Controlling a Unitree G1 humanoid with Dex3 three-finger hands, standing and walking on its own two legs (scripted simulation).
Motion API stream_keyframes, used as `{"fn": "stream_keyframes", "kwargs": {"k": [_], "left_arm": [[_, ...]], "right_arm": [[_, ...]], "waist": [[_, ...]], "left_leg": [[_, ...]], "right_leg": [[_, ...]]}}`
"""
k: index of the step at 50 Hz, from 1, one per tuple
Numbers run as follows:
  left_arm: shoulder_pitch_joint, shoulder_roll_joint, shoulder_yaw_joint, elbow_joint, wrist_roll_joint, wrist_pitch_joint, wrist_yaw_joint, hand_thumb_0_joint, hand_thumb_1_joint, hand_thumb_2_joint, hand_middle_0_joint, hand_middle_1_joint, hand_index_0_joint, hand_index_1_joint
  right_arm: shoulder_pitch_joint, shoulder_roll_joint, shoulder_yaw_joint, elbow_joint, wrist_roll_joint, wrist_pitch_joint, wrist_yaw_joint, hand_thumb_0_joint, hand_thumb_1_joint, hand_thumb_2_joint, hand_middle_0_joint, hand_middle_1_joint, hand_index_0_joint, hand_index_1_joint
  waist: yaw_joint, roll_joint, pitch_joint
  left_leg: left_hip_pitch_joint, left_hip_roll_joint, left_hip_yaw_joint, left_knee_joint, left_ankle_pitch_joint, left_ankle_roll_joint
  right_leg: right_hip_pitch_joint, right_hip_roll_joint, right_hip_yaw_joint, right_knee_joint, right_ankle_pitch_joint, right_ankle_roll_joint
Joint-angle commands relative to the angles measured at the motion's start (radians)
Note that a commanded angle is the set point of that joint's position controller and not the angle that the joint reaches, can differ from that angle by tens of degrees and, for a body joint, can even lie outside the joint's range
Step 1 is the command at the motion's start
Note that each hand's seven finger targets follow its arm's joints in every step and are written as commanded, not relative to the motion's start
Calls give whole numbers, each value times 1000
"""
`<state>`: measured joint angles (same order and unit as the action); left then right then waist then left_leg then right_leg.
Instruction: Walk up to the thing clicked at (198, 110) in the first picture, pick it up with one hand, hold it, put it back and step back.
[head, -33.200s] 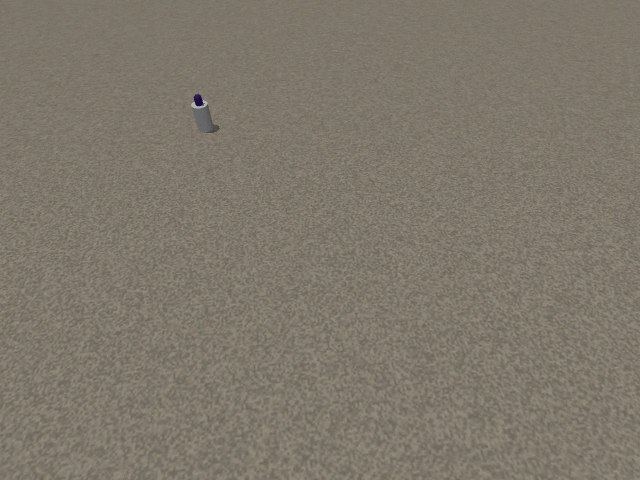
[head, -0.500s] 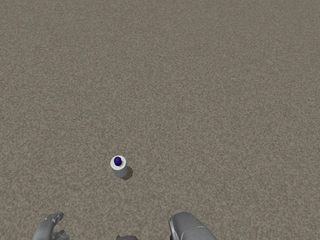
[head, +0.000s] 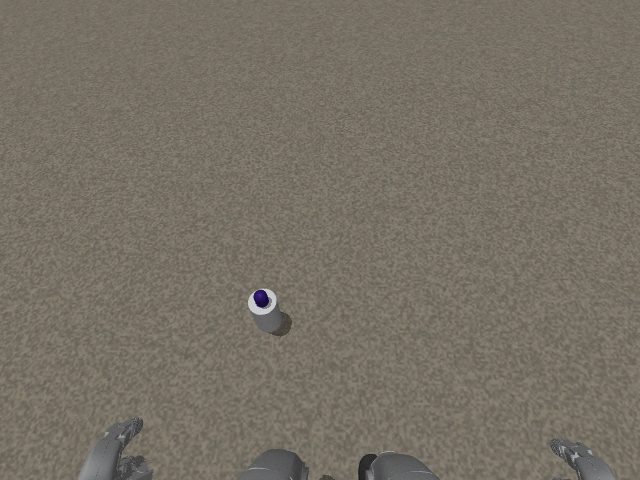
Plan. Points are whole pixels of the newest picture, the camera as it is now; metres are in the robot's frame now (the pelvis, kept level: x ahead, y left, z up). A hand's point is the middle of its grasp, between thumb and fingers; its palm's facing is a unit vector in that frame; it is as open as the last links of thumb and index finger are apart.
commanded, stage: step back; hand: left
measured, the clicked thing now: (264, 307) +0.61 +0.22 -0.67
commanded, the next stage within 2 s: none
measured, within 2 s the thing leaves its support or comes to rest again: neither
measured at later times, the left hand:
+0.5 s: hand out of the picture -0.10 +0.27 -0.17, palm faces -0.06 -0.92 -0.39, open 7.4 cm
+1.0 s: hand out of the picture -0.19 +0.20 -0.15, palm faces +0.02 -0.93 -0.36, open 7.4 cm
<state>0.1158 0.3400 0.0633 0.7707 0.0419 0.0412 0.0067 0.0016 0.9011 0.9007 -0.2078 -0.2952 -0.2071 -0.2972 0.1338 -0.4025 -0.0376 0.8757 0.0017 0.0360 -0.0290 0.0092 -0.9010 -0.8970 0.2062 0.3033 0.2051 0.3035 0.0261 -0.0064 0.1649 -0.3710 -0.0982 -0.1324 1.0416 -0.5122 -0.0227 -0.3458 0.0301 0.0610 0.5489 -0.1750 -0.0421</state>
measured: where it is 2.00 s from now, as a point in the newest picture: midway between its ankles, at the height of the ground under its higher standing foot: outside the picture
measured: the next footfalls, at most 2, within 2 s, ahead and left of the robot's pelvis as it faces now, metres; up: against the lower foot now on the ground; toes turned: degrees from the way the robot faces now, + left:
left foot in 0.12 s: -0.02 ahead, +0.13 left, +0.00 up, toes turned -1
right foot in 0.54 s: -0.18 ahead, -0.16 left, +0.00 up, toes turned +0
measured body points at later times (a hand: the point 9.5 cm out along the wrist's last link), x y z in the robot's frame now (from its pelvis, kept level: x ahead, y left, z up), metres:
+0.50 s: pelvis -0.16 -0.01 -0.01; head -0.10 +0.01 +0.43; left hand -0.10 +0.32 -0.14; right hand -0.03 -0.33 -0.10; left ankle -0.06 +0.13 -0.73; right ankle -0.21 -0.16 -0.71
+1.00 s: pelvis -0.33 -0.06 -0.01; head -0.27 -0.04 +0.43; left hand -0.20 +0.25 -0.13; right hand -0.26 -0.37 -0.13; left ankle -0.32 +0.06 -0.73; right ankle -0.28 -0.17 -0.69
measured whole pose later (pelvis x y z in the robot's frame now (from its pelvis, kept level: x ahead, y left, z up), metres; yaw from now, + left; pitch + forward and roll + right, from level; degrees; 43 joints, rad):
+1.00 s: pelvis -0.33 -0.06 -0.01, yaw +3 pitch -3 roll +1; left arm 0.09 0.38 0.08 0.75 0.03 0.10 0.00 0.00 0.90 0.90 -0.21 -0.29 -0.20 -0.30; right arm 0.23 -0.35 -0.03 0.88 -0.04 0.02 -0.02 0.01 -0.90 -0.90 0.21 0.30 0.21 0.30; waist -0.01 -0.06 0.19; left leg -0.28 -0.03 -0.02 0.65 -0.32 0.02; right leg -0.49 0.03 0.05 0.98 -0.50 -0.01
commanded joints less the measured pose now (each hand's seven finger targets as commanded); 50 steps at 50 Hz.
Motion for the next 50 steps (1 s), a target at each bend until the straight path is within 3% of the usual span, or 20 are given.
{"fn": "stream_keyframes", "kwargs": {"k": [1, 5, 7, 8, 9, 11, 13, 20, 27, 29, 30, 31, 34, 42, 44, 45, 46, 47, 48, 50], "left_arm": [[33, 242, 75, -93, 3, -2, 17, 0, 900, 900, -200, -300, -200, -300], [21, 261, 68, -103, -13, 22, 4, 0, 900, 900, -200, -300, -200, -300], [26, 200, 57, -112, -16, 22, 0, 0, 900, 900, -200, -300, -200, -300], [-56, 248, 83, -118, -3, 17, 15, 0, 900, 900, -200, -300, -200, -300], [-56, 276, 94, -106, 5, 16, 16, 0, 900, 900, -200, -300, -200, -300], [36, 240, 92, -59, -16, 18, 5, 0, 900, 900, -200, -300, -200, -300], [108, 227, 88, -37, -23, 22, -4, 0, 900, 900, -200, -300, -200, -300], [87, 221, 75, -54, -11, 10, 0, 0, 900, 900, -200, -300, -200, -300], [284, 229, 84, 64, -7, 3, -13, 0, 900, 900, -200, -300, -200, -300], [208, 380, 122, 10, 11, 5, -21, 0, 900, 900, -200, -300, -200, -300], [83, 463, 131, -34, 21, 9, -16, 0, 900, 900, -200, -300, -200, -300], [-6, 426, 122, -66, 13, 4, -9, 0, 900, 900, -200, -300, -200, -300], [-75, 267, 88, -85, 9, -4, 0, 0, 900, 900, -200, -300, -200, -300], [63, 248, 89, -102, 1, 17, 22, 0, 900, 900, -200, -300, -200, -300], [57, 250, 73, -115, -12, 34, 10, 0, 900, 900, -200, -300, -200, -300], [68, 219, 61, -122, -14, 37, 7, 0, 900, 900, -200, -300, -200, -300], [87, 183, 52, -124, -20, 37, 3, 0, 900, 900, -200, -300, -200, -300], [-23, 229, 69, -140, -21, 36, 15, 0, 900, 900, -200, -300, -200, -300], [-50, 267, 80, -133, -12, 37, 18, 0, 900, 900, -200, -300, -200, -300], [16, 249, 77, -88, -24, 37, 5, 0, 900, 900, -200, -300, -200, -300]], "right_arm": [[73, -160, -50, -67, -9, -24, -14, 0, -900, -900, 200, 300, 200, 300], [142, -160, -69, -38, -29, -31, -4, 0, -900, -900, 200, 300, 200, 300], [105, -295, -104, -59, -58, -32, 0, 0, -900, -900, 200, 300, 200, 300], [51, -369, -119, -84, -49, -30, 6, 0, -900, -900, 200, 300, 200, 300], [-32, -356, -119, -106, -47, -42, -1, 0, -900, -900, 200, 300, 200, 300], [-97, -247, -80, -116, -64, -51, -3, 0, -900, -900, 200, 300, 200, 300], [-71, -211, -76, -109, -53, -54, -9, 0, -900, -900, 200, 300, 200, 300], [69, -233, -96, -112, -28, -48, -13, 0, -900, -900, 200, 300, 200, 300], [-48, -260, -89, -156, -24, -5, -2, 0, -900, -900, 200, 300, 200, 300], [-69, -158, -68, -185, -8, -7, -10, 0, -900, -900, 200, 300, 200, 300], [-67, -205, -91, -166, -15, -4, -31, 0, -900, -900, 200, 300, 200, 300], [-16, -245, -106, -136, -9, -3, -28, 0, -900, -900, 200, 300, 200, 300], [73, -191, -71, -80, -2, -11, -17, 0, -900, -900, 200, 300, 200, 300], [122, -141, -52, -94, -29, -50, -25, 0, -900, -900, 200, 300, 200, 300], [166, -150, -66, -65, -33, -50, -22, 0, -900, -900, 200, 300, 200, 300], [163, -189, -79, -67, -43, -48, -22, 0, -900, -900, 200, 300, 200, 300], [134, -279, -98, -77, -55, -45, -19, 0, -900, -900, 200, 300, 200, 300], [107, -376, -111, -102, -49, -39, -12, 0, -900, -900, 200, 300, 200, 300], [46, -370, -115, -115, -49, -49, -23, 0, -900, -900, 200, 300, 200, 300], [-5, -268, -83, -123, -56, -52, -27, 0, -900, -900, 200, 300, 200, 300]], "waist": [[10, -188, -258], [-28, -143, -262], [-33, 183, -204], [-81, 262, -130], [-53, 236, -76], [22, 96, -79], [41, 105, -89], [-61, 178, -220], [28, 170, -268], [52, -248, -151], [53, -359, -85], [6, -328, -26], [-57, -144, -43], [17, -211, -259], [-1, -153, -270], [4, -71, -279], [20, 168, -280], [-50, 254, -232], [-42, 251, -173], [7, 116, -180]], "left_leg": [[-47, 50, 78, -277, -6, -6], [183, 55, 131, -635, 318, 36], [257, 381, -319, -749, 248, 165], [-6, 547, -449, -814, 202, 316], [-118, 574, -482, -833, 193, 345], [-38, 371, -177, -735, 422, 235], [31, 291, -78, -718, 422, 170], [373, 364, -107, -608, 555, 256], [78, 309, -34, -476, 415, 166], [-211, 8, 65, -184, -14, 39], [-103, 28, 33, 68, -108, 11], [-28, 66, -26, 166, -69, 19], [-113, -20, -10, 175, 84, 18], [-67, 82, 106, -474, 99, 16], [102, 54, 151, -680, 357, 25], [197, 147, 18, -677, 415, 60], [290, 371, -271, -674, 579, 155], [97, 526, -409, -694, 608, 318], [-23, 572, -463, -720, 587, 359], [80, 398, -169, -606, 781, 296]], "right_leg": [[334, -214, 214, -97, 284, -159], [166, -159, 172, -3, 110, -70], [-193, 36, 86, 240, -333, 15], [-127, 76, 88, 485, -453, 43], [-77, 49, 170, 662, -420, 41], [-112, 96, 191, 738, -303, 32], [-150, 118, 173, 773, -235, 33], [-167, 29, 115, 463, -330, 104], [218, -11, -44, -133, -106, 27], [89, -280, 410, -257, -267, -113], [-197, -442, 573, -353, -368, -249], [-327, -452, 545, -376, -434, -242], [-107, -198, 137, -178, -44, -109], [386, -253, 141, 87, 433, -140], [260, -201, 100, 152, 316, -91], [118, -164, 92, 180, 139, -51], [-117, -27, -7, 341, -221, 2], [-99, 15, 18, 520, -474, 30], [-51, -20, 123, 673, -471, 33], [-101, 46, 145, 741, -384, 31]]}}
